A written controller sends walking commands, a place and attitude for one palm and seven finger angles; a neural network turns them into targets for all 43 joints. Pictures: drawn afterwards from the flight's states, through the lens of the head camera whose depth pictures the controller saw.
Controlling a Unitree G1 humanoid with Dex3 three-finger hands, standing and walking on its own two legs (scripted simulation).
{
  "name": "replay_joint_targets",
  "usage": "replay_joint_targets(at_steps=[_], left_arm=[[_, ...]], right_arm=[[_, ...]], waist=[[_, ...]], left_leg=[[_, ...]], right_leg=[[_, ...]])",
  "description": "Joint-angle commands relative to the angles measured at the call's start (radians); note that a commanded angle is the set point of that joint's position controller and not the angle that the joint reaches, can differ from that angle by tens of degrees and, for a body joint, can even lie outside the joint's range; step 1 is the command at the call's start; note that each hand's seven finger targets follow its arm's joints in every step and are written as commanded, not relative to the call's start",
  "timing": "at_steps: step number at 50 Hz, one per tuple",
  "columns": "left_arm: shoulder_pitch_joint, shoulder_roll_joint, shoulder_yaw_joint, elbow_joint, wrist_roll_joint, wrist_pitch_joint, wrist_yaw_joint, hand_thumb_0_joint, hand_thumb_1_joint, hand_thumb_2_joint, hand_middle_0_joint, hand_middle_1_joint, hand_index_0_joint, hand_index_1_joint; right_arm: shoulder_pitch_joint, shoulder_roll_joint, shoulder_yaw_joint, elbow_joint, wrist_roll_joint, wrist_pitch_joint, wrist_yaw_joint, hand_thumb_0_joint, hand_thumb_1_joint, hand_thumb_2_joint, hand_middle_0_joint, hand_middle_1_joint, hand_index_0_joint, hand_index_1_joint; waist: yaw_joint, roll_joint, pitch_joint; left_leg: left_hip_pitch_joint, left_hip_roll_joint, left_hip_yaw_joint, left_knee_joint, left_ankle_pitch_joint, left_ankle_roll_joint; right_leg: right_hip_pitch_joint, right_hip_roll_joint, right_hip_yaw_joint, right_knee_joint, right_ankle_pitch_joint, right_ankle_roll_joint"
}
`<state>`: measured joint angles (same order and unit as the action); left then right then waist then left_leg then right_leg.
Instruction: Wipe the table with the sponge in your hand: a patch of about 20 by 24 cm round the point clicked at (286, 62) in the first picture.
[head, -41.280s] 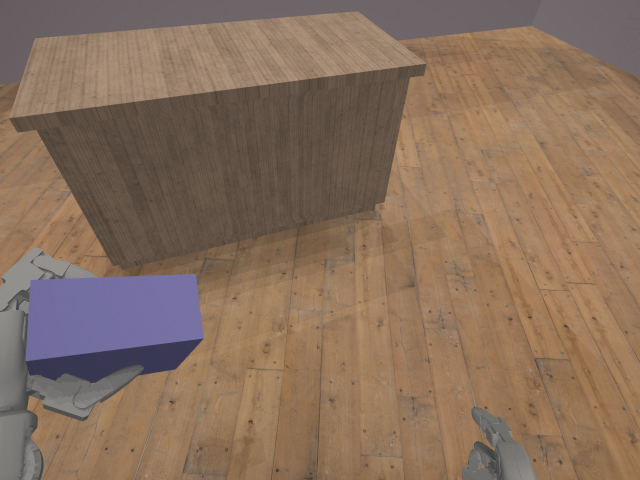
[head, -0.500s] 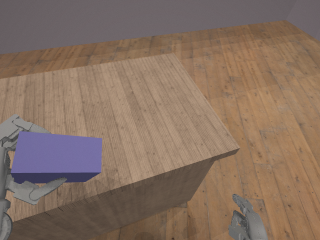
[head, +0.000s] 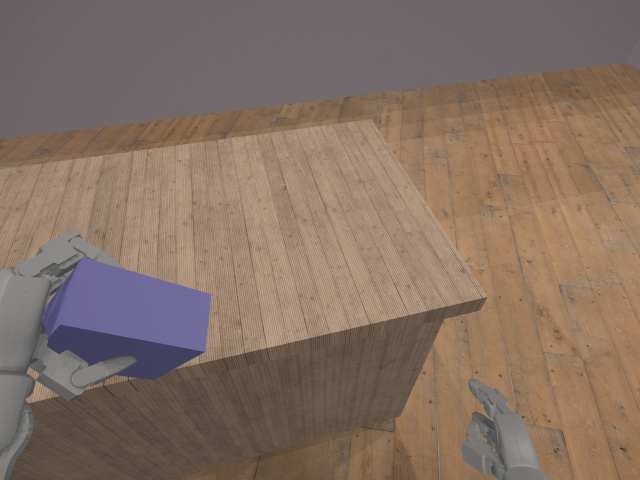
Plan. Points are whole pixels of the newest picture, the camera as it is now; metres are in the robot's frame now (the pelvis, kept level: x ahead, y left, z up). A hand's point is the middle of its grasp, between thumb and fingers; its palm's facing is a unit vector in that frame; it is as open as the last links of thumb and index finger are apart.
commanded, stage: turn the palm down, sponge in hand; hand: left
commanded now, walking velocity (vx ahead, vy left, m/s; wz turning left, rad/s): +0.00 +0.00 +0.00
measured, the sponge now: (144, 331) +0.23 +0.23 +0.10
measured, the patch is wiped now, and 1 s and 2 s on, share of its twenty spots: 0.00 0.00 0.00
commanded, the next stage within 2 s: move the sponge above the wiping area in 1.82 s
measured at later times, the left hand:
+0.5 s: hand (101, 297) +0.24 +0.26 +0.15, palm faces +0.24 -0.46 -0.85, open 10.7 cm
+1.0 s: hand (81, 295) +0.24 +0.28 +0.15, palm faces +0.15 -0.26 -0.96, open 10.7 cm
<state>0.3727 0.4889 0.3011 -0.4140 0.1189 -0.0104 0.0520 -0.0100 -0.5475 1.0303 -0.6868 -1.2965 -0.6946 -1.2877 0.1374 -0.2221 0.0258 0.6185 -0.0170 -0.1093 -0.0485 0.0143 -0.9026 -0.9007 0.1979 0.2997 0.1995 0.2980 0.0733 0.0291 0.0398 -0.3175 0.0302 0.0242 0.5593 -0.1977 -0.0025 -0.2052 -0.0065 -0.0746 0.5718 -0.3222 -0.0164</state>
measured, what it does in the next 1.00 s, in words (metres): stands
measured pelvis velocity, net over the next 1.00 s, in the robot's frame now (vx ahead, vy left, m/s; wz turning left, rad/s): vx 0.02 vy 0.00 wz -0.02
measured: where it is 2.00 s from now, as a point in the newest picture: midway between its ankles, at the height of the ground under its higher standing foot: outside the picture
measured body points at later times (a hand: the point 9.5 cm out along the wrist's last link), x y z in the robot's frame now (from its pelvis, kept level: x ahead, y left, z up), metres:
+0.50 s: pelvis +0.02 -0.03 +0.00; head +0.02 -0.07 +0.45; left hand +0.22 +0.28 +0.20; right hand +0.20 -0.27 -0.10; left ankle +0.07 +0.12 -0.73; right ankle -0.01 -0.11 -0.73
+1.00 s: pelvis +0.02 +0.00 +0.01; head +0.01 -0.04 +0.46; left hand +0.23 +0.29 +0.20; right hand +0.26 -0.20 -0.07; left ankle +0.07 +0.12 -0.73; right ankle -0.01 -0.11 -0.73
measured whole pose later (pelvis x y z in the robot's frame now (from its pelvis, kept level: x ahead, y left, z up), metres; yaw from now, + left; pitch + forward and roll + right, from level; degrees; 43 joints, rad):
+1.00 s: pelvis +0.02 +0.00 +0.01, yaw -1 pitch -3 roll +0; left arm 0.24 0.59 0.12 -0.37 0.60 0.30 -0.03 -0.01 -0.55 1.03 -0.69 -1.30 -0.69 -1.29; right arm 0.06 -0.24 0.04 0.60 0.04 0.02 -0.10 0.02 -0.90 -0.90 0.20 0.30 0.20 0.30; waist 0.12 0.11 0.03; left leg -0.23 0.02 0.03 0.48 -0.19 0.00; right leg -0.12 0.00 -0.05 0.47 -0.29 -0.02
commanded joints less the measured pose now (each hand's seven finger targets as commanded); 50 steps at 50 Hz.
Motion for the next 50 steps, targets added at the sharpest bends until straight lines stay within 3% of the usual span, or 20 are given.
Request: replay_joint_targets(at_steps=[1,4,7,11,16,17,21,22,26,27,29,31,32,36,37,41,42,43,47,50], left_arm=[[-0.371,0.273,0.185,-0.101,0.034,-0.083,0.061,0.0,0.1,1.3,-1.2,-1.6,-1.2,-1.6],[-0.386,0.259,0.094,-0.043,0.061,-0.026,0.01,0.0,0.1,1.3,-1.2,-1.6,-1.2,-1.6],[-0.443,0.289,0.066,-0.009,0.087,0.014,-0.037,0.0,0.1,1.3,-1.2,-1.6,-1.2,-1.6],[-0.356,0.384,0.18,-0.058,0.101,-0.026,-0.047,0.0,0.1,1.3,-1.2,-1.6,-1.2,-1.6],[-0.192,0.403,0.26,-0.069,0.11,-0.037,-0.009,0.0,0.1,1.3,-1.2,-1.6,-1.2,-1.6],[-0.19,0.356,0.214,-0.077,0.113,-0.025,-0.002,0.0,0.1,1.3,-1.2,-1.6,-1.2,-1.6],[-0.157,0.381,0.215,-0.073,0.163,0.032,0.016,0.0,0.1,1.3,-1.2,-1.6,-1.2,-1.6],[-0.168,0.342,0.168,-0.077,0.171,0.043,0.013,0.0,0.1,1.3,-1.2,-1.6,-1.2,-1.6],[-0.186,0.385,0.168,-0.151,0.232,0.059,0.005,0.0,0.1,1.3,-1.2,-1.6,-1.2,-1.6],[-0.198,0.347,0.13,-0.177,0.245,0.054,0.005,0.0,0.1,1.3,-1.2,-1.6,-1.2,-1.6],[-0.172,0.356,0.131,-0.211,0.271,0.05,0.01,0.0,0.1,1.3,-1.2,-1.6,-1.2,-1.6],[-0.145,0.401,0.177,-0.216,0.301,0.068,0.025,0.0,0.1,1.3,-1.2,-1.6,-1.2,-1.6],[-0.153,0.338,0.121,-0.221,0.307,0.077,0.029,0.0,0.1,1.3,-1.2,-1.6,-1.2,-1.6],[-0.166,0.389,0.159,-0.172,0.356,0.156,0.045,0.0,0.1,1.3,-1.2,-1.6,-1.2,-1.6],[-0.185,0.329,0.092,-0.172,0.365,0.176,0.04,0.0,0.1,1.3,-1.2,-1.6,-1.2,-1.6],[-0.248,0.372,0.077,-0.145,0.422,0.257,0.01,0.0,0.1,1.3,-1.2,-1.6,-1.2,-1.6],[-0.262,0.311,0.004,-0.165,0.429,0.264,-0.003,0.0,0.1,1.3,-1.2,-1.6,-1.2,-1.6],[-0.27,0.343,0.017,-0.165,0.447,0.269,-0.012,0.0,0.1,1.3,-1.2,-1.6,-1.2,-1.6],[-0.331,0.309,-0.054,-0.18,0.51,0.282,-0.046,0.0,0.1,1.3,-1.2,-1.6,-1.2,-1.6],[-0.341,0.352,-0.027,-0.182,0.557,0.268,-0.047,0.0,0.1,1.3,-1.2,-1.6,-1.2,-1.6]], right_arm=[[-0.107,-0.125,-0.046,-0.106,0.014,-0.054,-0.032,0.0,-0.9,-0.9,0.2,0.3,0.2,0.3],[-0.137,-0.126,-0.039,-0.114,0.018,-0.054,-0.052,0.0,-0.9,-0.9,0.2,0.3,0.2,0.3],[-0.159,-0.125,-0.032,-0.123,0.031,-0.054,-0.066,0.0,-0.9,-0.9,0.2,0.3,0.2,0.3],[-0.162,-0.126,-0.045,-0.13,0.024,-0.057,-0.061,0.0,-0.9,-0.9,0.2,0.3,0.2,0.3],[-0.128,-0.128,-0.063,-0.143,0.03,-0.044,-0.045,0.0,-0.9,-0.9,0.2,0.3,0.2,0.3],[-0.123,-0.124,-0.059,-0.154,0.033,-0.04,-0.046,0.0,-0.9,-0.9,0.2,0.3,0.2,0.3],[-0.102,-0.143,-0.069,-0.16,0.043,-0.025,-0.053,0.0,-0.9,-0.9,0.2,0.3,0.2,0.3],[-0.098,-0.14,-0.066,-0.169,0.046,-0.025,-0.057,0.0,-0.9,-0.9,0.2,0.3,0.2,0.3],[-0.113,-0.142,-0.066,-0.175,0.047,-0.022,-0.068,0.0,-0.9,-0.9,0.2,0.3,0.2,0.3],[-0.107,-0.138,-0.067,-0.179,0.044,-0.023,-0.068,0.0,-0.9,-0.9,0.2,0.3,0.2,0.3],[-0.098,-0.141,-0.073,-0.181,0.041,-0.019,-0.069,0.0,-0.9,-0.9,0.2,0.3,0.2,0.3],[-0.12,-0.14,-0.07,-0.176,0.043,-0.013,-0.065,0.0,-0.9,-0.9,0.2,0.3,0.2,0.3],[-0.114,-0.129,-0.066,-0.185,0.044,-0.01,-0.062,0.0,-0.9,-0.9,0.2,0.3,0.2,0.3],[-0.148,-0.138,-0.061,-0.17,0.054,0.024,-0.056,0.0,-0.9,-0.9,0.2,0.3,0.2,0.3],[-0.148,-0.13,-0.056,-0.181,0.056,0.033,-0.055,0.0,-0.9,-0.9,0.2,0.3,0.2,0.3],[-0.218,-0.135,-0.035,-0.178,0.064,0.061,-0.058,0.0,-0.9,-0.9,0.2,0.3,0.2,0.3],[-0.215,-0.128,-0.03,-0.193,0.064,0.062,-0.058,0.0,-0.9,-0.9,0.2,0.3,0.2,0.3],[-0.211,-0.135,-0.031,-0.186,0.062,0.067,-0.059,0.0,-0.9,-0.9,0.2,0.3,0.2,0.3],[-0.263,-0.121,-0.011,-0.189,0.061,0.071,-0.059,0.0,-0.9,-0.9,0.2,0.3,0.2,0.3],[-0.262,-0.128,-0.017,-0.175,0.052,0.079,-0.058,0.0,-0.9,-0.9,0.2,0.3,0.2,0.3]], waist=[[-0.047,0.098,-0.107],[-0.032,0.094,-0.093],[-0.029,0.046,-0.059],[0.021,0.021,-0.111],[0.048,0.038,-0.147],[0.037,0.021,-0.147],[0.036,0.016,-0.149],[0.023,-0.007,-0.144],[0.025,0.025,-0.179],[0.014,0.03,-0.203],[0.017,0.034,-0.232],[0.035,0.049,-0.231],[0.022,0.051,-0.229],[0.039,0.058,-0.187],[0.028,0.058,-0.192],[0.041,0.063,-0.155],[0.027,0.064,-0.169],[0.032,0.057,-0.178],[0.031,0.08,-0.162],[0.044,0.084,-0.2]], left_leg=[[0.156,-0.038,0.0,-0.085,-0.157,0.017],[0.146,-0.051,0.018,-0.083,-0.144,0.025],[0.133,-0.053,0.02,-0.077,-0.134,0.026],[0.133,-0.043,0.004,-0.039,-0.038,0.021],[0.121,-0.04,0.011,-0.009,0.066,0.022],[0.112,-0.04,0.015,-0.008,0.082,0.026],[0.13,-0.038,0.028,-0.004,0.134,0.032],[0.125,-0.04,0.027,-0.005,0.134,0.035],[0.166,-0.045,0.028,0.006,0.186,0.039],[0.176,-0.045,0.029,0.009,0.209,0.041],[0.19,-0.044,0.023,0.01,0.241,0.041],[0.197,-0.044,0.022,0.011,0.266,0.037],[0.192,-0.042,0.025,0.008,0.271,0.038],[0.182,-0.032,0.014,-0.026,0.259,0.026],[0.183,-0.029,0.017,-0.033,0.258,0.027],[0.194,-0.026,-0.005,-0.087,0.2,0.023],[0.208,-0.024,-0.001,-0.093,0.201,0.027],[0.211,-0.021,-0.013,-0.106,0.197,0.025],[0.24,-0.021,-0.029,-0.147,0.142,0.028],[0.261,-0.021,-0.043,-0.171,0.138,0.03]], right_leg=[[-0.168,0.018,0.027,-0.16,-0.053,0.011],[-0.143,-0.006,0.06,-0.206,-0.107,0.015],[-0.142,-0.02,0.098,-0.25,-0.191,0.017],[-0.082,-0.034,0.144,-0.244,-0.135,0.003],[-0.042,-0.034,0.134,-0.188,0.081,0.007],[-0.037,-0.036,0.122,-0.167,0.134,0.012],[-0.051,-0.021,0.102,-0.139,0.244,0.017],[-0.053,-0.022,0.094,-0.132,0.26,0.023],[-0.052,-0.013,0.095,-0.119,0.328,0.018],[-0.043,-0.014,0.082,-0.107,0.363,0.018],[-0.031,-0.012,0.075,-0.096,0.396,0.016],[-0.022,-0.006,0.082,-0.094,0.421,0.008],[-0.021,-0.01,0.065,-0.09,0.43,0.011],[-0.023,0.001,0.069,-0.112,0.372,-0.001],[-0.02,-0.001,0.054,-0.113,0.366,0.001],[-0.023,0.01,0.063,-0.151,0.259,-0.01],[-0.013,0.006,0.05,-0.153,0.264,-0.008],[-0.007,0.009,0.048,-0.159,0.252,-0.009],[-0.008,0.017,0.047,-0.191,0.172,-0.019],[0.023,0.02,0.052,-0.203,0.166,-0.024]])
